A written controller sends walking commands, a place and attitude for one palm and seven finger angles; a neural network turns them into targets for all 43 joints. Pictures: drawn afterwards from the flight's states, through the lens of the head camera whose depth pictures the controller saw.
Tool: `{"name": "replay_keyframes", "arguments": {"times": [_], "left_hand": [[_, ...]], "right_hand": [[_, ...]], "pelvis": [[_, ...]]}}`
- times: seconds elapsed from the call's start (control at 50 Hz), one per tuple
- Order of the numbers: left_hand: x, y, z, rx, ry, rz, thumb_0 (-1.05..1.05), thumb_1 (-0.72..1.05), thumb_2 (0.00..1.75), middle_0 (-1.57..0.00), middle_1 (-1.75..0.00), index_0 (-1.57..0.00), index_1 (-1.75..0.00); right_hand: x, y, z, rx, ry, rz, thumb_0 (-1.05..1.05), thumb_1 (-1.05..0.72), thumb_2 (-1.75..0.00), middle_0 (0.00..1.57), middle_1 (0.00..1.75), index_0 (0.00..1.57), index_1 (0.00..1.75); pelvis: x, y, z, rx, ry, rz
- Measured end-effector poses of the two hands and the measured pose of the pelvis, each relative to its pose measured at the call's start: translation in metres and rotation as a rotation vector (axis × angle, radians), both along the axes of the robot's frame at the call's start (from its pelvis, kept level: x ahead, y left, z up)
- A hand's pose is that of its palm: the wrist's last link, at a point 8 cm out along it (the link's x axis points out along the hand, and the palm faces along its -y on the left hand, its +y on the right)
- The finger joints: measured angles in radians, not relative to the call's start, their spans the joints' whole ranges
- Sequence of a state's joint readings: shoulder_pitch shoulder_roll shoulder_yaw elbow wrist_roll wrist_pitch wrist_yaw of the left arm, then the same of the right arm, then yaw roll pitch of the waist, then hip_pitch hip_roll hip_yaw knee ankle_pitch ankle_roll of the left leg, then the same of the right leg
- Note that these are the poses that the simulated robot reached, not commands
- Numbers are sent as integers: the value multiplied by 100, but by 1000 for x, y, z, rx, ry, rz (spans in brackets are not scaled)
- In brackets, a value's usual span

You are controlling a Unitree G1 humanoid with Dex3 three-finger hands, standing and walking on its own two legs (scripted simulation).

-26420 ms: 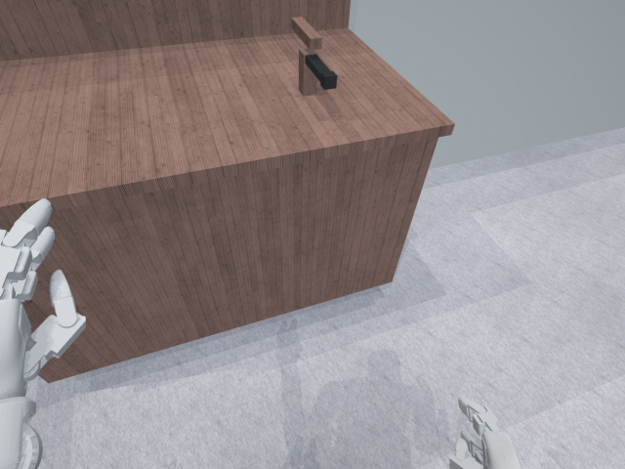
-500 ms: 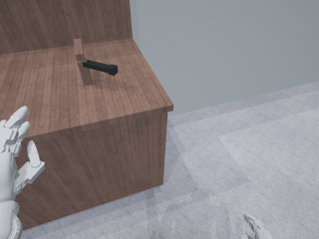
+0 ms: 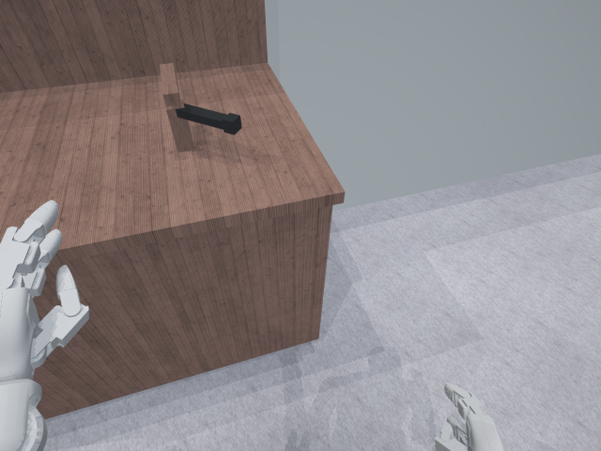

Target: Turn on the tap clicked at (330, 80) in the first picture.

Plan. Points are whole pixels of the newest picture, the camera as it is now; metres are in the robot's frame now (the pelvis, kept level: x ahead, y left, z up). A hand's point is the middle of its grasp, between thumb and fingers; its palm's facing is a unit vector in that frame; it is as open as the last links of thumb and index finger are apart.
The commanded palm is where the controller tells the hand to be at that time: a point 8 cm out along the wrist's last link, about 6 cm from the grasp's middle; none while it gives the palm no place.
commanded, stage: take the last steps up to it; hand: left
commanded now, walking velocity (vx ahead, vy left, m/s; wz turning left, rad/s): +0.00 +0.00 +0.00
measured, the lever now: (232, 123) +0.66 +0.19 +0.10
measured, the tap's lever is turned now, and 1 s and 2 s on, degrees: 49 49 49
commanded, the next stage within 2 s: come to a stop and stand still in 1.02 s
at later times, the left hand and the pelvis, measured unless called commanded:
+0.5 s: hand (112, 267) +0.27 +0.24 +0.15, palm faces +0.42 -0.85 -0.31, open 7.4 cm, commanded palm +0.21 +0.27 +0.17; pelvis +0.04 +0.00 -0.02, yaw -2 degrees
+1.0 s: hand (190, 201) +0.37 +0.18 +0.16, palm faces +0.42 -0.82 -0.39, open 7.4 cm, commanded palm +0.31 +0.22 +0.17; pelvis +0.15 -0.06 -0.01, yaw +0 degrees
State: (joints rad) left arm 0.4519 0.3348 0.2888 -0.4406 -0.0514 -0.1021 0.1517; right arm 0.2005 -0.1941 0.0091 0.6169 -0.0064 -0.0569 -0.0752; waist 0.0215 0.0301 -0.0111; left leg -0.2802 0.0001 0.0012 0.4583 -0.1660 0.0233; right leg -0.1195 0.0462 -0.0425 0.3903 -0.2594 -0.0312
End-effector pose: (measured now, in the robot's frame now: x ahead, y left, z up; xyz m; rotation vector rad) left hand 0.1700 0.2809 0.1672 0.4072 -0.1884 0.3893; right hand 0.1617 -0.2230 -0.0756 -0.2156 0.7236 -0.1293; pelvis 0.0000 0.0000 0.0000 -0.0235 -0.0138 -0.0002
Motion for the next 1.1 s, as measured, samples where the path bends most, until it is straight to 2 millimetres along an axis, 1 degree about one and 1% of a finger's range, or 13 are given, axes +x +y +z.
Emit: {"name": "replay_keyframes", "arguments": {"times": [0.18, 0.32, 0.44, 0.54, 0.62, 0.7, 0.78, 0.82, 0.9, 0.96, 1.0, 1.04, 1.1], "left_hand": [[2, -2, 1, 24, 14, -17, 1, 89, 90, -21, -30, -21, -30], [11, -3, -3, 13, 7, 6, 1, 89, 90, -21, -30, -21, -30], [37, -4, -4, -6, -69, -5, 1, 89, 90, -21, -30, -21, -30], [70, -7, -3, 23, -73, -29, 1, 89, 90, -21, -30, -21, -30], [92, -23, 4, 71, -21, -77, 1, 89, 90, -21, -30, -21, -30], [104, -43, 11, 135, 23, -104, 1, 89, 90, -21, -30, -21, -30], [115, -56, 9, 170, 22, -69, 1, 89, 90, -21, -30, -22, -30], [120, -59, 8, 130, 16, -43, 1, 89, 90, -21, -30, -22, -30], [132, -64, 8, 89, 17, 0, 1, 89, 90, -21, -30, -22, -30], [145, -66, 11, 75, -6, 4, 1, 89, 90, -21, -30, -22, -30], [155, -67, 12, 68, -35, -2, 1, 89, 90, -21, -30, -22, -30], [166, -67, 12, 77, -74, -18, 1, 89, 90, -21, -30, -22, -30], [185, -67, 9, 93, -83, -13, 1, 89, 90, -21, -30, -21, -30]], "right_hand": [[-12, -10, -3, -9, 23, -36, 1, -90, -90, 20, 30, 20, 30], [-10, -16, -10, -17, 39, -54, 1, -90, -90, 20, 30, 20, 30], [1, -18, -21, -20, 63, -66, 1, -90, -90, 20, 30, 20, 30], [17, -15, -24, 4, 47, -88, 1, -90, -90, 20, 30, 20, 30], [25, -12, -24, 62, 50, -89, 1, -90, -90, 20, 30, 20, 30], [35, -19, -31, 98, 65, -81, 1, -90, -90, 20, 30, 20, 30], [55, -39, -50, 93, 107, -57, 1, -90, -90, 20, 30, 20, 30], [66, -51, -51, 77, 138, -52, 1, -90, -90, 20, 30, 20, 30], [94, -74, -37, 29, 139, -57, 1, -90, -90, 20, 30, 20, 30], [121, -84, -23, -9, 95, -53, 1, -90, -90, 20, 30, 20, 30], [141, -89, -16, -28, 51, -49, 1, -90, -90, 20, 30, 20, 30], [163, -92, -14, -41, -8, -54, 1, -90, -90, 20, 30, 20, 30], [190, -89, -12, -10, -62, -71, 1, -90, -90, 19, 30, 19, 30]], "pelvis": [[0, -1, 0, 2, 5, -5], [10, -3, -5, 5, 12, -8], [33, -3, -15, 7, -4, -12], [49, -3, -18, 33, -4, -37], [62, -13, -11, 33, 6, -43], [81, -27, -9, 26, 8, -47], [100, -43, -19, 12, 0, -14], [109, -48, -17, 17, -4, -4], [129, -56, -7, 47, -9, 1], [143, -60, -5, 64, -17, 5], [154, -60, -7, 64, -26, 5], [165, -58, -16, 48, -29, -8], [178, -64, -21, 73, -29, -14]]}}
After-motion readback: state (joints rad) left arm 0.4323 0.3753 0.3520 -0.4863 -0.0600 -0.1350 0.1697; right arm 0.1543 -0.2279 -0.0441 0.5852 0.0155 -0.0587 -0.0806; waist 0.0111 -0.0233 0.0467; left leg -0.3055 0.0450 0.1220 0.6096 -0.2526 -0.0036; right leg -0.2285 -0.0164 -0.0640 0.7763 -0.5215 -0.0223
